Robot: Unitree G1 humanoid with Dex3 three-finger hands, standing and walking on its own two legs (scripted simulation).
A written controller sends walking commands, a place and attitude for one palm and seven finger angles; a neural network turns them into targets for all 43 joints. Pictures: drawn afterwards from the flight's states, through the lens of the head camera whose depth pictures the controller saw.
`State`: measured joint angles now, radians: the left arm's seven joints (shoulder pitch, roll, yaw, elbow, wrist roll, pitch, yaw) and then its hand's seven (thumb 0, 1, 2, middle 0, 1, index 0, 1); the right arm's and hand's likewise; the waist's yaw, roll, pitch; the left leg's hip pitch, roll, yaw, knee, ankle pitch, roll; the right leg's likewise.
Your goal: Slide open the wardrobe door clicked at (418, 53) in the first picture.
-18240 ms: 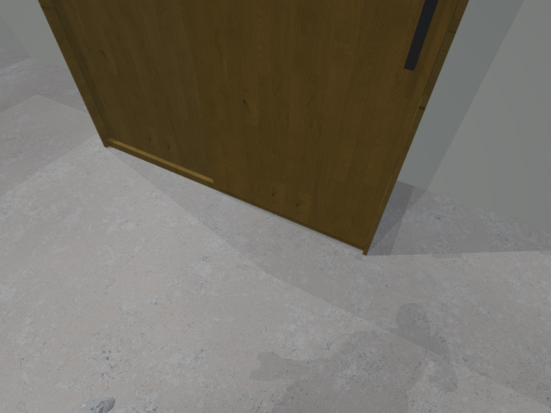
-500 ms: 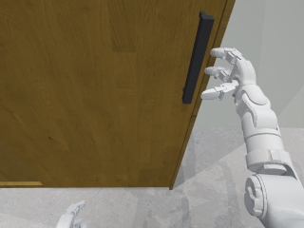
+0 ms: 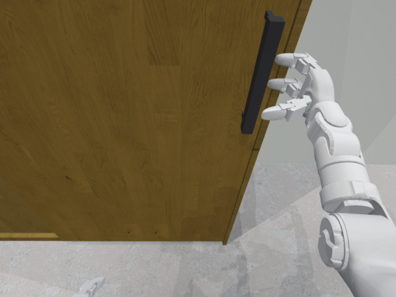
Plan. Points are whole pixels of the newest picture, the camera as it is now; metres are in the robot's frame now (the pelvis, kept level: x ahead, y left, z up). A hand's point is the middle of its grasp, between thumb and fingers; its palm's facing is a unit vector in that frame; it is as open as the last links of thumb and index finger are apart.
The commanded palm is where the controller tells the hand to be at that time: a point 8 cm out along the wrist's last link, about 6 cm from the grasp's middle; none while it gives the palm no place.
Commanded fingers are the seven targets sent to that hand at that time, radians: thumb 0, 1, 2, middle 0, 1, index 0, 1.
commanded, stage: feel for the door with the fingertips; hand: right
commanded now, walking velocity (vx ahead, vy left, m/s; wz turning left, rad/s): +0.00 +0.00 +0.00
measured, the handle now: (256, 79) +0.49 -0.06 +0.22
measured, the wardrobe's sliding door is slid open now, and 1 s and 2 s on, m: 0.00 0.00 0.00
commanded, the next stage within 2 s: slide the fingers in behind the handle in 0.06 s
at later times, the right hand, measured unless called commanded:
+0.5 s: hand (275, 91) +0.45 -0.09 +0.22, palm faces -0.12 +0.99 +0.01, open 13.9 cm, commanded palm +0.42 -0.15 +0.22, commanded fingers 0.00 0.50 -0.30 0.30 1.20 0.30 1.20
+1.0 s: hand (266, 94) +0.43 -0.07 +0.22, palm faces -0.09 +1.00 +0.00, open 14.2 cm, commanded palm +0.41 -0.13 +0.22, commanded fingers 0.00 0.50 -0.30 0.30 1.20 0.30 1.20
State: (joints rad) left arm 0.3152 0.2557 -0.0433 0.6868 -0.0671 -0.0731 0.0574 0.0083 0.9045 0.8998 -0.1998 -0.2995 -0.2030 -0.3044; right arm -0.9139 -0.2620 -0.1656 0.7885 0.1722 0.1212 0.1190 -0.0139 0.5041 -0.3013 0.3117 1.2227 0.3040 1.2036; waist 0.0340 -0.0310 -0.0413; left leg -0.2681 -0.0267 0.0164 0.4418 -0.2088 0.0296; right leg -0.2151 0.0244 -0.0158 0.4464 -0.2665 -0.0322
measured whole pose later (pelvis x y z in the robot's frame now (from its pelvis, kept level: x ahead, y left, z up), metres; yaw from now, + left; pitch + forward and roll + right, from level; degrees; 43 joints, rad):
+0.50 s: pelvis -0.01 +0.00 +0.00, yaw +0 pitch +2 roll +0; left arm 0.33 0.25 -0.05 0.69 -0.06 -0.11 0.04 0.01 0.90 0.90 -0.20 -0.30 -0.20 -0.30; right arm -0.94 -0.24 -0.16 0.86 0.17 0.05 0.12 -0.01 0.50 -0.30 0.32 1.22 0.31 1.22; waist 0.04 -0.03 -0.05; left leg -0.30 -0.02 0.01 0.47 -0.21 0.02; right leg -0.24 0.03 -0.02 0.47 -0.27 -0.04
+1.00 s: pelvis -0.01 +0.01 +0.00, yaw +0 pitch +0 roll +0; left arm 0.24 0.23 -0.05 0.65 -0.06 -0.04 0.05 0.01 0.90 0.90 -0.20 -0.30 -0.20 -0.30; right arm -0.86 -0.17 -0.11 0.66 0.17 0.19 0.03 -0.01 0.51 -0.30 0.28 1.20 0.26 1.18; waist 0.02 -0.03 -0.04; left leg -0.24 -0.03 0.02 0.44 -0.20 0.04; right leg -0.19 0.02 -0.01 0.44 -0.26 -0.03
